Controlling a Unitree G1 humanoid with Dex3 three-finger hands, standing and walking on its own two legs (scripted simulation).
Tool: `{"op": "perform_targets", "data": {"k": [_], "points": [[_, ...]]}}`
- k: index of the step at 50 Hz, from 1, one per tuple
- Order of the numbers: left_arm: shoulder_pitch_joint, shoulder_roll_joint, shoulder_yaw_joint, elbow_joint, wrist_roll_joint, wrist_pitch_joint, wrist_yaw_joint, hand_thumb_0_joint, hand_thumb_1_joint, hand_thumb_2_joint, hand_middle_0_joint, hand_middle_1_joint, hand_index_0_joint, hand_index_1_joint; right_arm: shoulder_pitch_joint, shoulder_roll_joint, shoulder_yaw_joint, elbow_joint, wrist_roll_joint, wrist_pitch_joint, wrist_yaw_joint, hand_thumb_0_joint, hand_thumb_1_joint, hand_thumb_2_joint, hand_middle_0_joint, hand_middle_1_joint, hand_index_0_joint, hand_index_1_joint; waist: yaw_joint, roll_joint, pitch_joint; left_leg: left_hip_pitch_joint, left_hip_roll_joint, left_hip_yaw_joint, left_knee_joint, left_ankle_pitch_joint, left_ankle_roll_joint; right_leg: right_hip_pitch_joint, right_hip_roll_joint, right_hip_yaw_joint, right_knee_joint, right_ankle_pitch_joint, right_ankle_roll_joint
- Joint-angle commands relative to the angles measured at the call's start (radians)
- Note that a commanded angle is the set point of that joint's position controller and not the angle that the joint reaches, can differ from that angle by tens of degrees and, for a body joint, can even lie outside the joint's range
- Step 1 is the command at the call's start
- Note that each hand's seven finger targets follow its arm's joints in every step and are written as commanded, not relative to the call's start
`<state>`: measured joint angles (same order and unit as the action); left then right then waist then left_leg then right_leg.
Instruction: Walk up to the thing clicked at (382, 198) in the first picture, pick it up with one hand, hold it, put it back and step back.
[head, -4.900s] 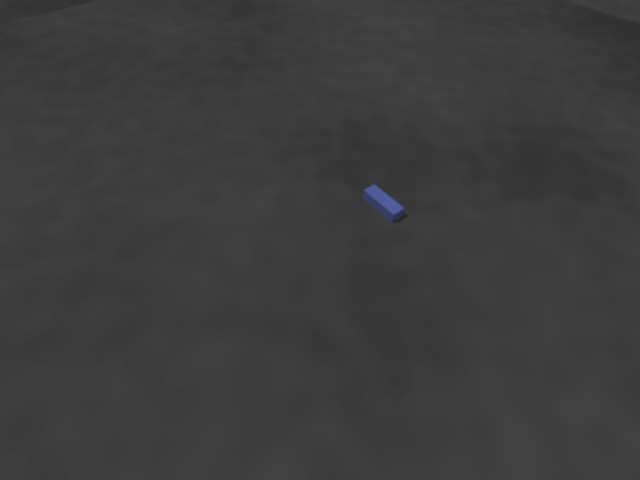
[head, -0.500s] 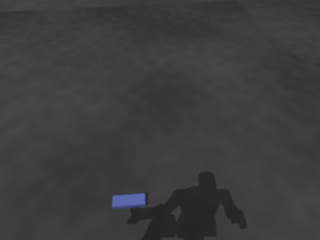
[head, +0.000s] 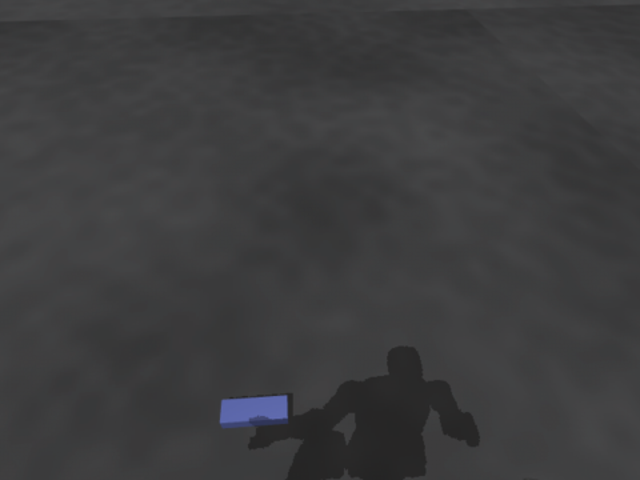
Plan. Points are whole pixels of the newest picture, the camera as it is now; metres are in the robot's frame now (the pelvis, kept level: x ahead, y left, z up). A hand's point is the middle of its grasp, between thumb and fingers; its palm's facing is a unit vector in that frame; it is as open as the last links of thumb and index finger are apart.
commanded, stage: walk up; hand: left
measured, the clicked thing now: (255, 411) +0.43 +0.18 -0.75
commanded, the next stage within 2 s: stand in 0.68 s
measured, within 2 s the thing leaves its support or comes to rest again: neither
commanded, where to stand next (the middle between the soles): +0.08 -0.03 m, yaw +3 degrees
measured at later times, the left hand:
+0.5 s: hand out of the picture +0.09 +0.25 -0.16, palm faces -0.02 -0.95 -0.32, open 7.4 cm
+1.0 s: hand out of the picture +0.09 +0.25 -0.15, palm faces -0.01 -0.94 -0.35, open 7.4 cm
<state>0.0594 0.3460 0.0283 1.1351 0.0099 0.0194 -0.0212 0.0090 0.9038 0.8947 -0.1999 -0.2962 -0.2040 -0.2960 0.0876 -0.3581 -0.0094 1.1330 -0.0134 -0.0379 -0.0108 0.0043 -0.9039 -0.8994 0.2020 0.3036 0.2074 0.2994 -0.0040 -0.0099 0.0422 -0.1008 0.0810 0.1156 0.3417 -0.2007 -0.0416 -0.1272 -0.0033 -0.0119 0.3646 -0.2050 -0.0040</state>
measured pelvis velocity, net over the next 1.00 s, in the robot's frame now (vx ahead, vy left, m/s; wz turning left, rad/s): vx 0.00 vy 0.00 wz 0.01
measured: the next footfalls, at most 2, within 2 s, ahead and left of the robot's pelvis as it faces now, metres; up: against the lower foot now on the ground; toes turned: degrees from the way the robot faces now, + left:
none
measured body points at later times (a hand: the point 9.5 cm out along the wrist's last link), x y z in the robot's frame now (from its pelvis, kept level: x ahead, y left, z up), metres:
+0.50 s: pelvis +0.01 +0.00 +0.00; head +0.02 +0.00 +0.45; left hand +0.10 +0.30 -0.13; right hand +0.08 -0.31 -0.13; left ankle -0.01 +0.14 -0.75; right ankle +0.00 -0.12 -0.75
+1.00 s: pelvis +0.00 +0.00 +0.00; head +0.01 -0.01 +0.45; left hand +0.10 +0.30 -0.12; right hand +0.09 -0.30 -0.13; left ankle -0.01 +0.14 -0.75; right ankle +0.00 -0.12 -0.75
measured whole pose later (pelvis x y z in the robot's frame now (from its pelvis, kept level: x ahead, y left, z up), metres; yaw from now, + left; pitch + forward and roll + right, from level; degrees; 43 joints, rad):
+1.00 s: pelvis +0.00 +0.00 +0.00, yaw +0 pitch -2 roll +0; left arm 0.07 0.34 0.01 1.14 0.01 -0.01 0.00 0.01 0.90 0.89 -0.20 -0.30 -0.20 -0.30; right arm 0.08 -0.35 0.00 1.15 -0.01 -0.01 0.01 0.00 -0.90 -0.90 0.20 0.30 0.21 0.30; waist -0.01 0.01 0.06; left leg -0.06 0.08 0.11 0.28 -0.17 -0.04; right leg -0.08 0.00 -0.02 0.30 -0.18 0.00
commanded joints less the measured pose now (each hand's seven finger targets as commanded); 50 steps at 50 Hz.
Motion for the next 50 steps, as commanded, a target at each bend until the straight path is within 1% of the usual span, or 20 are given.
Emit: {"op": "perform_targets", "data": {"k": [1, 3, 6, 11, 13, 14, 17, 21, 22, 24, 28, 33, 34, 36, 41, 42, 43, 45, 48, 50], "points": [[-0.047, 0.205, 0.04, -0.064, 0.001, -0.024, 0.008, 0.0, 0.9, 0.9, -0.2, -0.3, -0.2, -0.3, -0.041, -0.223, -0.043, -0.055, 0.001, -0.019, -0.014, 0.0, -0.9, -0.9, 0.2, 0.3, 0.2, 0.3, -0.004, 0.016, -0.095, 0.046, 0.098, -0.086, -0.049, 0.168, 0.054, -0.003, -0.118, 0.093, -0.055, 0.21, -0.023], [-0.052, 0.206, 0.039, -0.064, 0.003, -0.025, 0.008, 0.0, 0.9, 0.9, -0.2, -0.3, -0.2, -0.3, -0.044, -0.218, -0.042, -0.056, 0.002, -0.018, -0.013, 0.0, -0.9, -0.9, 0.2, 0.3, 0.2, 0.3, -0.003, 0.003, -0.081, 0.032, 0.097, -0.085, -0.054, 0.153, 0.054, -0.001, -0.117, 0.095, -0.067, 0.215, -0.017], [-0.044, 0.209, 0.042, -0.066, 0.002, -0.026, 0.01, 0.0, 0.9, 0.9, -0.2, -0.3, -0.2, -0.3, -0.035, -0.219, -0.044, -0.055, 0.001, -0.017, -0.013, 0.0, -0.9, -0.9, 0.2, 0.3, 0.2, 0.3, -0.005, 0.007, -0.091, 0.048, 0.095, -0.081, -0.054, 0.173, 0.052, 0.002, -0.116, 0.093, -0.06, 0.22, -0.023], [-0.038, 0.21, 0.043, -0.064, 0.004, -0.026, 0.012, 0.0, 0.9, 0.9, -0.2, -0.3, -0.2, -0.3, -0.038, -0.214, -0.043, -0.057, 0.001, -0.013, -0.012, 0.0, -0.9, -0.9, 0.2, 0.3, 0.2, 0.3, -0.005, 0.0, -0.076, 0.039, 0.091, -0.079, -0.051, 0.14, 0.052, -0.005, -0.112, 0.096, -0.073, 0.199, -0.019], [-0.035, 0.209, 0.043, -0.068, 0.006, -0.026, 0.012, 0.0, 0.9, 0.9, -0.2, -0.3, -0.2, -0.3, -0.036, -0.214, -0.044, -0.057, 0.002, -0.012, -0.012, 0.0, -0.9, -0.9, 0.2, 0.3, 0.2, 0.3, -0.005, -0.003, -0.085, 0.052, 0.089, -0.076, -0.047, 0.132, 0.054, -0.014, -0.113, 0.099, -0.074, 0.195, -0.025], [-0.041, 0.206, 0.043, -0.071, 0.007, -0.027, 0.011, 0.0, 0.9, 0.9, -0.2, -0.3, -0.2, -0.3, -0.028, -0.217, -0.044, -0.054, 0.002, -0.013, -0.012, 0.0, -0.9, -0.9, 0.2, 0.3, 0.2, 0.3, -0.009, 0.007, -0.093, 0.049, 0.094, -0.082, -0.05, 0.142, 0.054, 0.005, -0.117, 0.098, -0.072, 0.21, -0.024], [-0.032, 0.204, 0.043, -0.07, 0.005, -0.027, 0.012, 0.0, 0.9, 0.9, -0.2, -0.3, -0.2, -0.3, -0.03, -0.215, -0.044, -0.056, 0.001, -0.012, -0.013, 0.0, -0.9, -0.9, 0.2, 0.3, 0.2, 0.3, -0.006, 0.001, -0.081, 0.04, 0.092, -0.079, -0.049, 0.156, 0.053, 0.005, -0.112, 0.095, -0.074, 0.229, -0.02], [-0.024, 0.205, 0.045, -0.075, 0.004, -0.028, 0.013, 0.0, 0.9, 0.9, -0.2, -0.3, -0.2, -0.3, -0.023, -0.217, -0.043, -0.059, 0.001, -0.012, -0.013, 0.0, -0.9, -0.9, 0.2, 0.3, 0.2, 0.3, -0.004, 0.012, -0.094, 0.053, 0.096, -0.077, -0.05, 0.182, 0.053, 0.017, -0.115, 0.094, -0.063, 0.25, -0.023], [-0.026, 0.208, 0.045, -0.071, 0.003, -0.026, 0.014, 0.0, 0.9, 0.9, -0.2, -0.3, -0.2, -0.3, -0.027, -0.211, -0.044, -0.058, 0.002, -0.011, -0.014, 0.0, -0.9, -0.9, 0.2, 0.3, 0.2, 0.3, -0.003, 0.002, -0.079, 0.051, 0.092, -0.079, -0.053, 0.176, 0.051, 0.004, -0.111, 0.095, -0.065, 0.245, -0.021], [-0.025, 0.204, 0.044, -0.076, 0.004, -0.026, 0.014, 0.0, 0.9, 0.9, -0.2, -0.3, -0.2, -0.3, -0.022, -0.214, -0.044, -0.058, 0.001, -0.011, -0.013, 0.0, -0.9, -0.9, 0.2, 0.3, 0.2, 0.3, -0.004, -0.001, -0.082, 0.055, 0.096, -0.076, -0.049, 0.179, 0.055, 0.007, -0.111, 0.094, -0.068, 0.247, -0.021], [-0.03, 0.207, 0.045, -0.078, 0.004, -0.025, 0.014, 0.0, 0.9, 0.9, -0.2, -0.3, -0.2, -0.3, -0.018, -0.213, -0.045, -0.059, 0.002, -0.01, -0.013, 0.0, -0.9, -0.9, 0.2, 0.3, 0.2, 0.3, -0.006, 0.009, -0.085, 0.061, 0.094, -0.079, -0.055, 0.177, 0.051, 0.005, -0.111, 0.097, -0.061, 0.243, -0.025], [-0.022, 0.207, 0.045, -0.078, 0.005, -0.025, 0.015, 0.0, 0.9, 0.9, -0.2, -0.3, -0.2, -0.3, -0.016, -0.214, -0.047, -0.064, 0.001, -0.01, -0.013, 0.0, -0.9, -0.9, 0.2, 0.3, 0.2, 0.3, -0.005, 0.008, -0.079, 0.06, 0.096, -0.077, -0.058, 0.174, 0.055, 0.009, -0.108, 0.093, -0.065, 0.245, -0.021], [-0.036, 0.199, 0.034, -0.078, -0.004, -0.04, 0.021, 0.0, 0.9, 0.9, -0.2, -0.3, -0.2, -0.3, -0.056, -0.202, -0.039, -0.061, -0.001, -0.002, -0.007, 0.0, -0.9, -0.9, 0.2, 0.3, 0.2, 0.3, 0.0, 0.053, -0.077, 0.044, 0.097, -0.081, -0.055, 0.222, 0.046, 0.038, -0.142, 0.104, -0.077, 0.33, -0.02], [-0.027, 0.211, 0.034, -0.069, -0.006, -0.048, 0.025, 0.0, 0.9, 0.9, -0.2, -0.3, -0.2, -0.3, -0.046, -0.193, -0.034, -0.061, 0.002, 0.002, -0.004, 0.0, -0.9, -0.9, 0.2, 0.3, 0.2, 0.3, -0.005, 0.031, -0.089, 0.061, 0.1, -0.084, -0.063, 0.242, 0.039, 0.047, -0.139, 0.097, -0.073, 0.363, -0.016], [-0.03, 0.213, 0.027, -0.059, -0.002, -0.051, 0.03, 0.0, 0.9, 0.9, -0.2, -0.3, -0.2, -0.3, -0.052, -0.194, -0.032, -0.05, 0.004, 0.01, 0.002, 0.0, -0.9, -0.9, 0.2, 0.3, 0.2, 0.3, -0.008, -0.006, -0.094, 0.095, 0.1, -0.09, -0.073, 0.21, 0.041, 0.032, -0.136, 0.086, -0.091, 0.329, -0.011], [-0.037, 0.21, 0.027, -0.058, -0.004, -0.051, 0.031, 0.0, 0.9, 0.9, -0.2, -0.3, -0.2, -0.3, -0.05, -0.197, -0.031, -0.046, 0.002, 0.011, 0.002, 0.0, -0.9, -0.9, 0.2, 0.3, 0.2, 0.3, -0.007, -0.001, -0.084, 0.081, 0.095, -0.089, -0.076, 0.185, 0.04, 0.033, -0.14, 0.094, -0.103, 0.313, -0.01], [-0.037, 0.218, 0.027, -0.058, -0.004, -0.051, 0.031, 0.0, 0.9, 0.9, -0.2, -0.3, -0.2, -0.3, -0.05, -0.196, -0.031, -0.046, 0.002, 0.011, 0.003, 0.0, -0.9, -0.9, 0.2, 0.3, 0.2, 0.3, -0.01, 0.0, -0.081, 0.086, 0.098, -0.093, -0.085, 0.175, 0.037, 0.024, -0.134, 0.084, -0.096, 0.288, -0.009], [-0.035, 0.21, 0.024, -0.053, -0.005, -0.052, 0.031, 0.0, 0.9, 0.9, -0.2, -0.3, -0.2, -0.3, -0.053, -0.203, -0.031, -0.043, 0.001, 0.01, 0.006, 0.0, -0.9, -0.9, 0.2, 0.3, 0.2, 0.3, -0.005, 0.01, -0.083, 0.078, 0.098, -0.096, -0.083, 0.167, 0.043, 0.035, -0.139, 0.092, -0.107, 0.278, -0.009], [-0.032, 0.214, 0.023, -0.053, -0.004, -0.055, 0.032, 0.0, 0.9, 0.9, -0.2, -0.3, -0.2, -0.3, -0.054, -0.199, -0.032, -0.043, 0.0, 0.01, 0.007, 0.0, -0.9, -0.9, 0.2, 0.3, 0.2, 0.3, -0.007, -0.005, -0.082, 0.081, 0.096, -0.098, -0.085, 0.163, 0.043, 0.019, -0.139, 0.091, -0.115, 0.274, -0.007], [-0.032, 0.215, 0.021, -0.053, -0.004, -0.055, 0.033, 0.0, 0.9, 0.9, -0.2, -0.3, -0.2, -0.3, -0.052, -0.197, -0.03, -0.041, 0.0, 0.01, 0.007, 0.0, -0.9, -0.9, 0.2, 0.3, 0.2, 0.3, -0.007, 0.003, -0.074, 0.075, 0.096, -0.103, -0.091, 0.139, 0.042, 0.017, -0.138, 0.087, -0.117, 0.244, -0.006]]}}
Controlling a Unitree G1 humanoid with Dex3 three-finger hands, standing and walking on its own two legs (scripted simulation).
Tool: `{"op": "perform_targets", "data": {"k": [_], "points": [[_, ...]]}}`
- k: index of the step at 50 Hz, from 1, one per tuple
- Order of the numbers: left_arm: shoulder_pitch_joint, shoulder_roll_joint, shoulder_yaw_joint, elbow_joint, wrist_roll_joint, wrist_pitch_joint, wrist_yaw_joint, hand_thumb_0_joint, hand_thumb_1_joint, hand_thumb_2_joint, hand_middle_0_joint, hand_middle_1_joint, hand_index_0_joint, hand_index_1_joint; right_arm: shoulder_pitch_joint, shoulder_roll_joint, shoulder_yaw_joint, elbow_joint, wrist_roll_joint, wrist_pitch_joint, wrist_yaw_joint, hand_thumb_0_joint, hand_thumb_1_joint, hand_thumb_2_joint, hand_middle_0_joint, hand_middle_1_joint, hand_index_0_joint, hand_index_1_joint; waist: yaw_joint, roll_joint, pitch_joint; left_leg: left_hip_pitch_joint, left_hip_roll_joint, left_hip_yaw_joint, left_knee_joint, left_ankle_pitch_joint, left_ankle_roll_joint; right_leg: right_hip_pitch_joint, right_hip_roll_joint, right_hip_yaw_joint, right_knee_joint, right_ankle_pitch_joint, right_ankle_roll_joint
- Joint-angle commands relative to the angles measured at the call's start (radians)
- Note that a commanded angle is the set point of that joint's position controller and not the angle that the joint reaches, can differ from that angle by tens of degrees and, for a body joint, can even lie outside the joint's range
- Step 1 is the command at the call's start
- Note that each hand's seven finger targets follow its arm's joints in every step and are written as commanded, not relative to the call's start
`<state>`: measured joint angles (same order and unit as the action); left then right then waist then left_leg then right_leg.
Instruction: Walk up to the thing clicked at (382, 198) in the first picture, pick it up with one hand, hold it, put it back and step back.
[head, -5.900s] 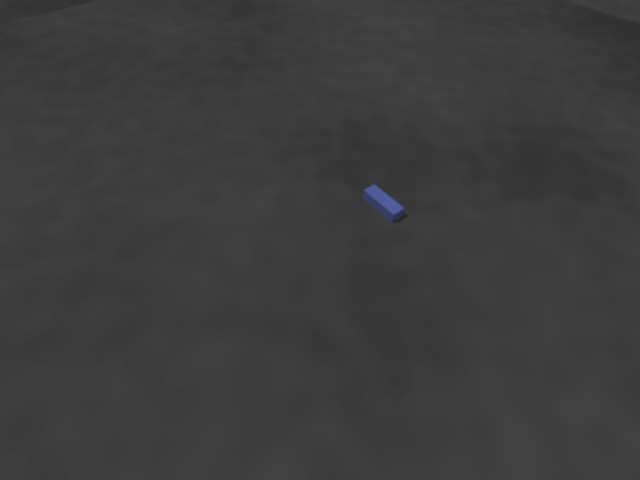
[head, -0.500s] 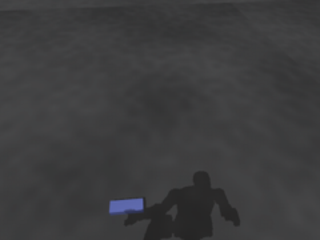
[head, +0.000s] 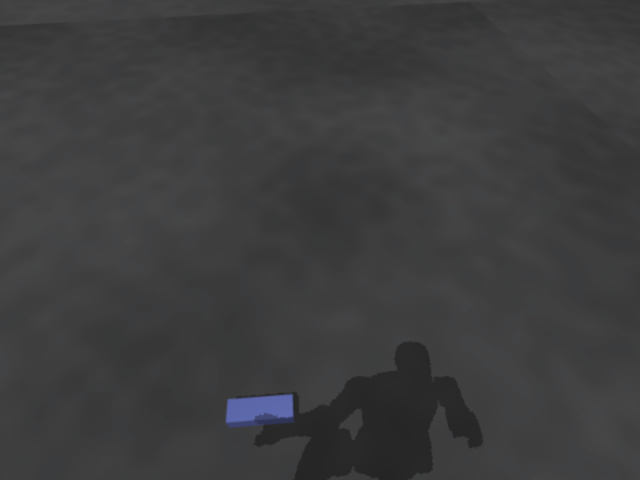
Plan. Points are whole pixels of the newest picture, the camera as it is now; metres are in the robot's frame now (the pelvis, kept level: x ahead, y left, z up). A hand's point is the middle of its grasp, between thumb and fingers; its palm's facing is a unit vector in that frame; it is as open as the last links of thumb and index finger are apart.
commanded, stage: stand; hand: left
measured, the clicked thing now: (261, 410) +0.43 +0.18 -0.76
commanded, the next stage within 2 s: none
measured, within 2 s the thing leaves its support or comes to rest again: neither
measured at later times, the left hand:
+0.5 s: hand out of the picture +0.07 +0.26 -0.16, palm faces -0.01 -0.94 -0.35, open 7.4 cm
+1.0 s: hand out of the picture +0.07 +0.27 -0.16, palm faces -0.02 -0.94 -0.35, open 7.4 cm
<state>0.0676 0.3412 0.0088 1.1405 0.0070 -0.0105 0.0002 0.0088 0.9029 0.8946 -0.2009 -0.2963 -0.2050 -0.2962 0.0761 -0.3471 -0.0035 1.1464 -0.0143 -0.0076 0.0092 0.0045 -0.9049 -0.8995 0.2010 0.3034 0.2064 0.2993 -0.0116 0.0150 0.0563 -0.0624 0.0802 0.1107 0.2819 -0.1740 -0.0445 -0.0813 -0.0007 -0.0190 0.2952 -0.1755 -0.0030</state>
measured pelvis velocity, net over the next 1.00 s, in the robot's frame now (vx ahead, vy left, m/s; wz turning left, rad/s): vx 0.00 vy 0.01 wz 0.02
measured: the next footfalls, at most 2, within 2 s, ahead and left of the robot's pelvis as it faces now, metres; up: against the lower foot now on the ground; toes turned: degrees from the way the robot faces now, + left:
none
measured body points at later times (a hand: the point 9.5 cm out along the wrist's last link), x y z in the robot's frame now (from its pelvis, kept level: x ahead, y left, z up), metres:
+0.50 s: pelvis -0.01 +0.01 +0.00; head +0.00 +0.01 +0.45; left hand +0.07 +0.31 -0.13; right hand +0.07 -0.29 -0.14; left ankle -0.02 +0.14 -0.75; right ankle -0.01 -0.11 -0.75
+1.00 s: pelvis +0.00 +0.01 +0.00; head +0.00 +0.01 +0.45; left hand +0.07 +0.32 -0.13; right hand +0.07 -0.29 -0.14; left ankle -0.02 +0.14 -0.75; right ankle -0.01 -0.11 -0.75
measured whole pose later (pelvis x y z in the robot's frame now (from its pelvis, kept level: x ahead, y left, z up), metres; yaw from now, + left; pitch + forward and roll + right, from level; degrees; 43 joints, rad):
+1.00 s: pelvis +0.00 +0.01 +0.00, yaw +1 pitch -2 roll +0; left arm 0.11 0.35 0.00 1.14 0.01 -0.01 0.00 0.01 0.90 0.89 -0.20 -0.30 -0.20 -0.30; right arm 0.10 -0.35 -0.01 1.15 -0.02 -0.01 0.01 0.00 -0.90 -0.90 0.20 0.30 0.21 0.30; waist 0.00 0.01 0.05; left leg -0.08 0.06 0.10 0.29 -0.17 -0.02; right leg -0.09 -0.03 -0.03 0.29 -0.17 0.02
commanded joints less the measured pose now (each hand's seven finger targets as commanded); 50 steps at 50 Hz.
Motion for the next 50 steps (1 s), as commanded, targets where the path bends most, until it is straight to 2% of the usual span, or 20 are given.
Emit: {"op": "perform_targets", "data": {"k": [1, 11, 15, 22, 36, 41, 50], "points": [[-0.043, 0.222, 0.041, -0.057, -0.001, -0.024, 0.011, 0.0, 0.9, 0.9, -0.2, -0.3, -0.2, -0.3, -0.047, -0.207, -0.037, -0.055, 0.001, -0.02, -0.013, 0.0, -0.9, -0.9, 0.2, 0.3, 0.2, 0.3, 0.001, -0.028, -0.093, 0.043, 0.1, -0.099, -0.027, 0.124, 0.048, -0.029, -0.142, 0.094, -0.042, 0.218, -0.01], [-0.026, 0.223, 0.037, -0.053, 0.0, -0.025, 0.012, 0.0, 0.9, 0.9, -0.2, -0.3, -0.2, -0.3, -0.039, -0.209, -0.038, -0.049, 0.001, -0.021, -0.011, 0.0, -0.9, -0.9, 0.2, 0.3, 0.2, 0.3, 0.004, -0.014, -0.094, 0.036, 0.098, -0.107, -0.034, 0.122, 0.048, -0.031, -0.141, 0.087, -0.047, 0.192, -0.008], [-0.022, 0.22, 0.033, -0.057, 0.002, -0.026, 0.011, 0.0, 0.9, 0.9, -0.2, -0.3, -0.2, -0.3, -0.039, -0.208, -0.039, -0.051, -0.001, -0.021, -0.011, 0.0, -0.9, -0.9, 0.2, 0.3, 0.2, 0.3, 0.003, -0.006, -0.099, 0.031, 0.097, -0.104, -0.03, 0.13, 0.049, -0.028, -0.145, 0.089, -0.044, 0.215, -0.009], [-0.014, 0.221, 0.035, -0.05, 0.002, -0.022, 0.01, 0.0, 0.9, 0.9, -0.2, -0.3, -0.2, -0.3, -0.034, -0.205, -0.037, -0.053, 0.0, -0.022, -0.012, 0.0, -0.9, -0.9, 0.2, 0.3, 0.2, 0.3, 0.008, -0.01, -0.077, 0.009, 0.094, -0.113, -0.049, 0.098, 0.049, -0.033, -0.141, 0.083, -0.045, 0.154, -0.008], [-0.005, 0.223, 0.033, -0.056, 0.004, -0.023, 0.009, 0.0, 0.9, 0.9, -0.2, -0.3, -0.2, -0.3, -0.025, -0.207, -0.04, -0.059, -0.001, -0.022, -0.012, 0.0, -0.9, -0.9, 0.2, 0.3, 0.2, 0.3, 0.008, -0.016, -0.077, 0.017, 0.091, -0.114, -0.037, 0.11, 0.055, -0.038, -0.146, 0.085, -0.048, 0.169, -0.01], [-0.003, 0.219, 0.031, -0.057, 0.001, -0.022, 0.008, 0.0, 0.9, 0.9, -0.2, -0.3, -0.2, -0.3, -0.023, -0.211, -0.04, -0.055, 0.001, -0.024, -0.012, 0.0, -0.9, -0.9, 0.2, 0.3, 0.2, 0.3, 0.01, -0.019, -0.067, 0.003, 0.09, -0.119, -0.044, 0.101, 0.05, -0.04, -0.143, 0.082, -0.051, 0.129, -0.009], [0.002, 0.223, 0.031, -0.062, 0.005, -0.025, 0.01, 0.0, 0.9, 0.9, -0.2, -0.3, -0.2, -0.3, -0.02, -0.212, -0.04, -0.06, 0.0, -0.023, -0.012, 0.0, -0.9, -0.9, 0.2, 0.3, 0.2, 0.3, 0.01, -0.02, -0.092, 0.019, 0.09, -0.113, -0.024, 0.14, 0.058, -0.023, -0.154, 0.086, -0.045, 0.197, -0.009]]}}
